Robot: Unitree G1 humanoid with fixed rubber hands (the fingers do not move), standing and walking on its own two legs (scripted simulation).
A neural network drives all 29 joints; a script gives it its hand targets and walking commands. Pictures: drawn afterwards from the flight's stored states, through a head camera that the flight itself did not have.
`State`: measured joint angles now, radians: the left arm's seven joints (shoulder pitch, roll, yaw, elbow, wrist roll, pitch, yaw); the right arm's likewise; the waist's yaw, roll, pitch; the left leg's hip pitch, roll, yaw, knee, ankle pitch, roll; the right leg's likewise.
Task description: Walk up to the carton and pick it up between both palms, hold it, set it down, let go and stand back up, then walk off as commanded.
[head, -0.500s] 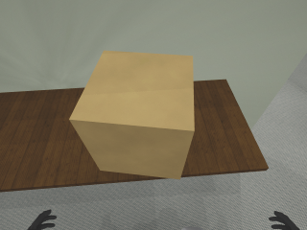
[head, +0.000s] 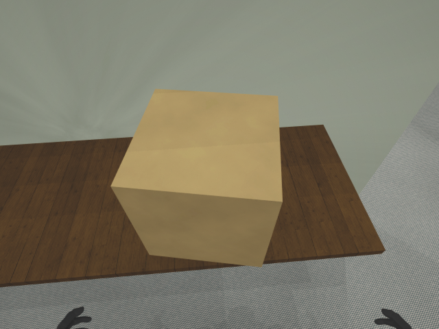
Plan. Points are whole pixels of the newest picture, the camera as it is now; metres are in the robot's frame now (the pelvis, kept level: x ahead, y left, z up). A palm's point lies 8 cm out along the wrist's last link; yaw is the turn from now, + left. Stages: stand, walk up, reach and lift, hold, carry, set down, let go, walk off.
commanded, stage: walk up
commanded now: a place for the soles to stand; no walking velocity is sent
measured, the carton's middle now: (209, 180) +0.39 +0.04 +0.02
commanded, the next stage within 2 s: stand in 0.02 s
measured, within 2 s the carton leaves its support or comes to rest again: neither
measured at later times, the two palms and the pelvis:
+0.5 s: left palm out of the picture +0.11 +0.32 -0.10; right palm out of the picture +0.10 -0.32 -0.10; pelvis +0.01 +0.00 +0.00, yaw -1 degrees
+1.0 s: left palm (67, 310) +0.17 +0.30 -0.08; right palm (395, 311) +0.15 -0.29 -0.06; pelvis +0.01 +0.01 -0.01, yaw -1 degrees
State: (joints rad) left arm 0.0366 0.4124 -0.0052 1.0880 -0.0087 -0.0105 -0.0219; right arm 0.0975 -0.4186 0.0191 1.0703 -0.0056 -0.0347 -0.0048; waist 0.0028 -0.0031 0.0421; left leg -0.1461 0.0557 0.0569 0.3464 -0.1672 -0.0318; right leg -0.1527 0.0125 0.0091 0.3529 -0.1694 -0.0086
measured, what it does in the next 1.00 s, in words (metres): stands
